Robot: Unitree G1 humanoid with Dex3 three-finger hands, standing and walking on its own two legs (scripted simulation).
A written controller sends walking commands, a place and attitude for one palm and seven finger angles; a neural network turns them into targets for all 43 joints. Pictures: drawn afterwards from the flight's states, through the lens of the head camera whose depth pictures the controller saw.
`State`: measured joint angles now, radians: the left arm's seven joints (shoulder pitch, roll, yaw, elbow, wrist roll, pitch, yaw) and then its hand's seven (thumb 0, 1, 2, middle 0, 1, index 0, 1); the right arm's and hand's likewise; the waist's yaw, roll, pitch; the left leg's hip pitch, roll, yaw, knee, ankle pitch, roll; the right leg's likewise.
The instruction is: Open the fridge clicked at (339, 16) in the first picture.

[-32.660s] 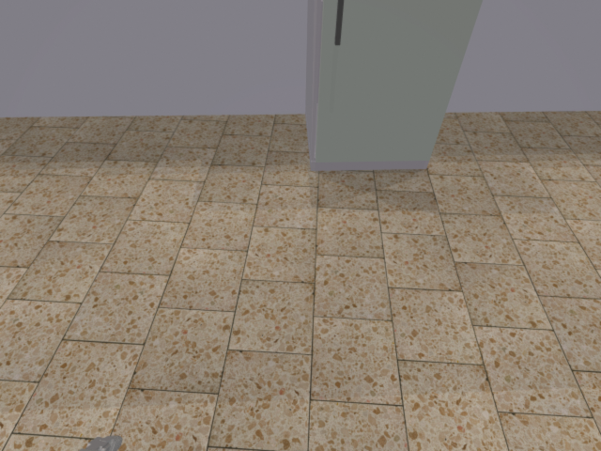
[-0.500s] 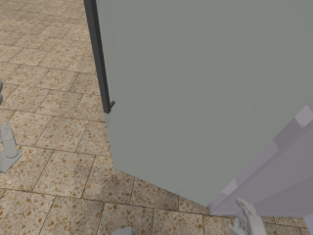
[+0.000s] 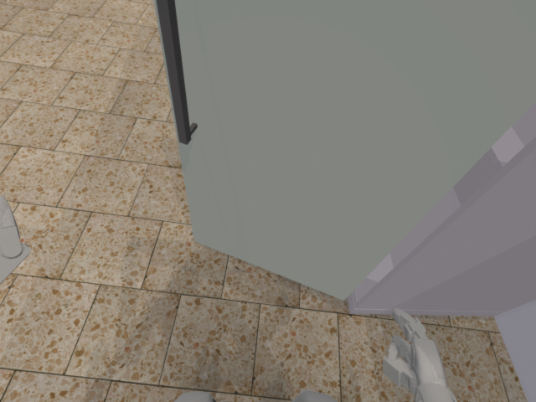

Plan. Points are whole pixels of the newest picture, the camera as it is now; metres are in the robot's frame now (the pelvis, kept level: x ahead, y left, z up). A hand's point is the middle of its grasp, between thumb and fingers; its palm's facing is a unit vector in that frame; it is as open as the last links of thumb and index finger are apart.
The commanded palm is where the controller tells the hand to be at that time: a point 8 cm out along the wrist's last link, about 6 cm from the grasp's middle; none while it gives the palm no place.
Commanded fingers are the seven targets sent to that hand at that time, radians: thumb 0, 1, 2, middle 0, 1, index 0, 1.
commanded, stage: stop stepping back and stand still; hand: left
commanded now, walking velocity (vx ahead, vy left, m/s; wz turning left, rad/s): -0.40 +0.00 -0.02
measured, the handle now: (179, 51) +0.63 +0.21 +0.13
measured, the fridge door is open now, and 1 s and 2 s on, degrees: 69 69 69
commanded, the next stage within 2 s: let the arm hang, fingers relaxed in 0.72 s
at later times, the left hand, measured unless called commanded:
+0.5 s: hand out of the picture +0.13 +0.28 +0.15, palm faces +0.47 -0.84 -0.26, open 7.4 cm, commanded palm +0.06 +0.31 +0.18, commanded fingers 0.00 0.90 0.90 -0.20 -0.30 -0.20 -0.30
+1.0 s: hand out of the picture +0.10 +0.24 -0.10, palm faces +0.10 -0.96 -0.27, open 7.4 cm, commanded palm none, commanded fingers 0.00 0.90 0.90 -0.20 -0.30 -0.20 -0.30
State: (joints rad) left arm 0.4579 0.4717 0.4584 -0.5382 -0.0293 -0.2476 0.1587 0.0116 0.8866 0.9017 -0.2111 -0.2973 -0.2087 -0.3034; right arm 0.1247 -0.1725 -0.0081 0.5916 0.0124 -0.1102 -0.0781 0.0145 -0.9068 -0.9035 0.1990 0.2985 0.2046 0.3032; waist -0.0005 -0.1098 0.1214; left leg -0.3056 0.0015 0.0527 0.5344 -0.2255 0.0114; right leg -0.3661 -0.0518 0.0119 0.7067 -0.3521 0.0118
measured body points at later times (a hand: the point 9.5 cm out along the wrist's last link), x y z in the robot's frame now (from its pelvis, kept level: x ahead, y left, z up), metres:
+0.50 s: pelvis -0.08 +0.01 +0.00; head -0.11 +0.06 +0.44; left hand +0.09 +0.32 +0.16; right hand +0.05 -0.25 -0.06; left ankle -0.07 +0.11 -0.73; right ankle -0.04 -0.10 -0.72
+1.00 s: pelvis -0.07 +0.03 -0.01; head -0.06 +0.04 +0.44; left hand +0.09 +0.29 -0.08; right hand +0.06 -0.21 -0.12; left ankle -0.04 +0.13 -0.73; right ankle -0.07 -0.10 -0.70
